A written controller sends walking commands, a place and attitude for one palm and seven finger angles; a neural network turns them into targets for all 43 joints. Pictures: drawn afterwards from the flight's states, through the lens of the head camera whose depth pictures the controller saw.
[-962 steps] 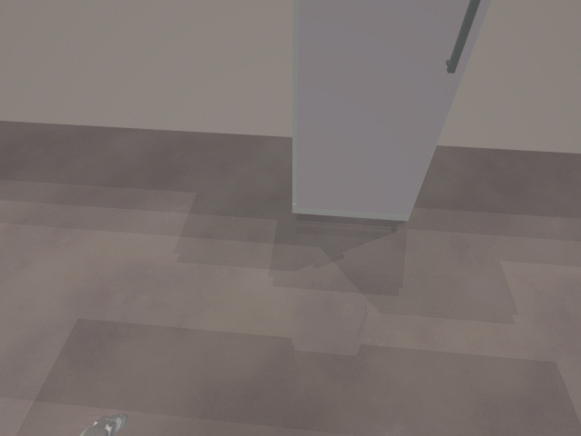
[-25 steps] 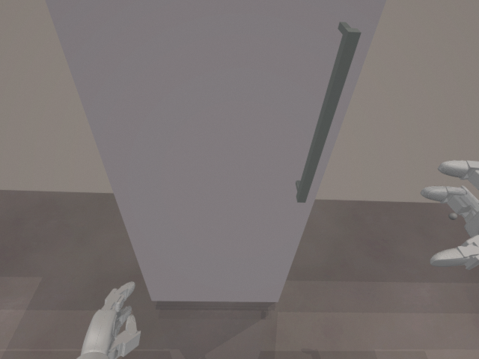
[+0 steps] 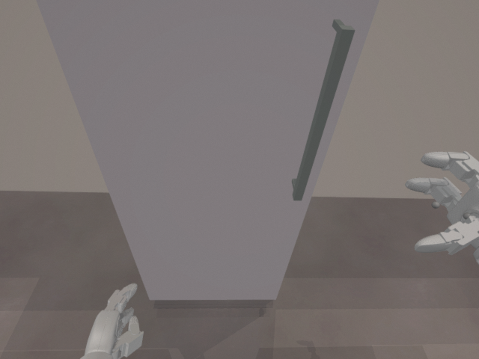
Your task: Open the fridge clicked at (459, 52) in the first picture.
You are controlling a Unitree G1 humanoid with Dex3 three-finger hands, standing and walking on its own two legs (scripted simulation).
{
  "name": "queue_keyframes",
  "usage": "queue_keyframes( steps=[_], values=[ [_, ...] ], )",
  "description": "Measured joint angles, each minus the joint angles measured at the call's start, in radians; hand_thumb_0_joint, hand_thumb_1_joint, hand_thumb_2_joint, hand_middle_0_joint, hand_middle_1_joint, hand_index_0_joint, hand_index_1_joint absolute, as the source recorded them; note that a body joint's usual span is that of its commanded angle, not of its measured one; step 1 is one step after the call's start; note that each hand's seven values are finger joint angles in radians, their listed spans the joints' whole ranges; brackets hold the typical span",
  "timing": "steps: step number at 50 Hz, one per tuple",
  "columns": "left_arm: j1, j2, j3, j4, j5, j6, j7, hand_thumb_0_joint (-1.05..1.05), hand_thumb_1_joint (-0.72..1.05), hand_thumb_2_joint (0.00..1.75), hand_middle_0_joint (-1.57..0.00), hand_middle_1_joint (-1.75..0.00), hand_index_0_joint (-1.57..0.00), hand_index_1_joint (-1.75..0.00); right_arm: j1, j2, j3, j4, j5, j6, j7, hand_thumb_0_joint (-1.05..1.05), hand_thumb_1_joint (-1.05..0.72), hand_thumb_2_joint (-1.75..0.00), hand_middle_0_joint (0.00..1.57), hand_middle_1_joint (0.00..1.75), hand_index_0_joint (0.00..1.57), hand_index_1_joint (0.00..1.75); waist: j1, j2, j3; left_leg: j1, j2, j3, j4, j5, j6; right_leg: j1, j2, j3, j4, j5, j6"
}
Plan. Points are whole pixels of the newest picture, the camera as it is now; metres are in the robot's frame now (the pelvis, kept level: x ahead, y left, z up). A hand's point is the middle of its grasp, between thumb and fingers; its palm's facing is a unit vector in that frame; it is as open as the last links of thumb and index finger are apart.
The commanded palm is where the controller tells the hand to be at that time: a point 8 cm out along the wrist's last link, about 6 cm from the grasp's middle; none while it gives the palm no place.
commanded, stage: move the hooked fingers beside the handle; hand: right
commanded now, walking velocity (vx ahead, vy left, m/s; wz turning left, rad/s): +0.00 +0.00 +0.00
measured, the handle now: (313, 126) +0.49 -0.13 +0.17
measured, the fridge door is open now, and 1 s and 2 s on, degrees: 0 0 0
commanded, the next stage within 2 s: none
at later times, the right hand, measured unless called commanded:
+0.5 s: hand (403, 183) +0.33 -0.24 +0.18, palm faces +0.04 +1.00 -0.03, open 14.0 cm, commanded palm +0.31 -0.28 +0.18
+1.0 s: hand (377, 162) +0.38 -0.22 +0.18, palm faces +0.01 +1.00 +0.00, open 14.0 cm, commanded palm +0.36 -0.26 +0.18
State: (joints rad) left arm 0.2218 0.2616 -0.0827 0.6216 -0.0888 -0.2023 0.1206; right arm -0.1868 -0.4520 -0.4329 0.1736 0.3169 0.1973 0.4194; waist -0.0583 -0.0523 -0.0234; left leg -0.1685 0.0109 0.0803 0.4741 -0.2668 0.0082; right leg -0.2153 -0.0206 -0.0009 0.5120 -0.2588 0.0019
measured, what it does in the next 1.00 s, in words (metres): stands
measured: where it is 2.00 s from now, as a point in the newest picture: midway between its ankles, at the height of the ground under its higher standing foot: outside the picture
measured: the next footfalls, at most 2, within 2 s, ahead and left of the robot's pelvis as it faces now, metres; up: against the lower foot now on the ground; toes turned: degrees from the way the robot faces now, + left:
none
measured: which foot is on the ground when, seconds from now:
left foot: down 0.00-1.00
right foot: down 0.00-1.00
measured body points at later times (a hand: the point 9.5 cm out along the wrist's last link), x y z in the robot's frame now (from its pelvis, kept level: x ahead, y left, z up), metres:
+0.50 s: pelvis +0.00 +0.00 +0.00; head -0.01 +0.01 +0.45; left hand +0.18 +0.24 -0.08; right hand +0.33 -0.29 +0.18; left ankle +0.00 +0.11 -0.74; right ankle +0.01 -0.12 -0.74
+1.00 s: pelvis +0.00 +0.00 +0.00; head -0.01 +0.01 +0.45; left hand +0.15 +0.25 -0.09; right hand +0.37 -0.27 +0.18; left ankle +0.00 +0.11 -0.74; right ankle +0.01 -0.12 -0.74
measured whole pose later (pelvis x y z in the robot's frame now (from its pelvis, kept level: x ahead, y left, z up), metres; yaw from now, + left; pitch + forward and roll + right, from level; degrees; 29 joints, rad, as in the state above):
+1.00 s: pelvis +0.00 +0.00 +0.00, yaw +2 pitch +0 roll +1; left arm 0.25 0.26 -0.06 0.64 -0.08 -0.11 0.11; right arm -0.46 -0.40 -0.33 0.43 0.24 0.16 0.29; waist -0.01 -0.03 -0.04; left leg -0.21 0.00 0.05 0.46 -0.25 0.01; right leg -0.24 -0.03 -0.03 0.49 -0.25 0.00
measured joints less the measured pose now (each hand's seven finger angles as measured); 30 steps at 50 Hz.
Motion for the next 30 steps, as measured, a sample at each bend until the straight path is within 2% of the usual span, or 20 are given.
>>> queue_keyframes(
  steps=[5,11,18,26,30],
  values=[
    [-0.002,-0.003,0.001,-0.005,0.002,0.003,0.0,0.02,0.9,0.9,-0.2,-0.3,-0.2,-0.3,-0.04,0.003,0.019,0.023,-0.024,0.004,-0.022,-0.01,0.5,-0.3,0.31,1.2,0.3,1.2,0.013,0.003,0.007,-0.007,-0.001,-0.007,-0.003,0.005,0.0,-0.002,-0.001,-0.007,-0.006,0.004,-0.001],
    [0.009,-0.005,0.005,-0.006,0.004,0.011,-0.009,0.02,0.9,0.9,-0.2,-0.3,-0.2,-0.3,-0.041,0.02,0.021,0.012,-0.011,-0.014,-0.028,-0.01,0.5,-0.3,0.31,1.2,0.31,1.2,0.024,0.003,-0.012,-0.01,0.0,-0.021,-0.005,0.004,-0.002,0.004,-0.001,-0.021,-0.018,0.002,-0.003],
    [0.017,0.001,0.013,-0.009,0.001,0.033,-0.014,0.02,0.9,0.9,-0.2,-0.3,-0.2,-0.3,-0.056,0.022,0.028,0.052,-0.033,0.028,-0.06,-0.01,0.5,-0.3,0.31,1.2,0.31,1.2,0.025,0.005,-0.014,-0.016,0.0,-0.022,-0.002,0.001,-0.002,-0.001,-0.001,-0.022,-0.016,0.001,-0.003],
    [0.008,-0.002,0.013,0.008,0.005,0.035,0.0,0.02,0.9,0.9,-0.2,-0.3,-0.2,-0.3,-0.116,0.05,0.065,0.06,-0.043,-0.021,-0.082,-0.01,0.5,-0.3,0.3,1.2,0.3,1.2,0.022,0.014,-0.002,-0.013,-0.001,-0.016,-0.009,0.006,-0.001,-0.002,-0.001,-0.016,-0.018,0.004,-0.001],
    [0.005,-0.007,0.012,0.007,0.004,0.045,-0.004,0.02,0.9,0.9,-0.2,-0.3,-0.2,-0.3,-0.149,0.041,0.069,0.106,-0.048,-0.008,-0.086,-0.01,0.5,-0.3,0.31,1.2,0.31,1.2,0.032,0.013,-0.013,-0.018,-0.003,-0.021,-0.01,0.007,0.0,-0.003,-0.003,-0.021,-0.022,0.005,0.0]
  ],
)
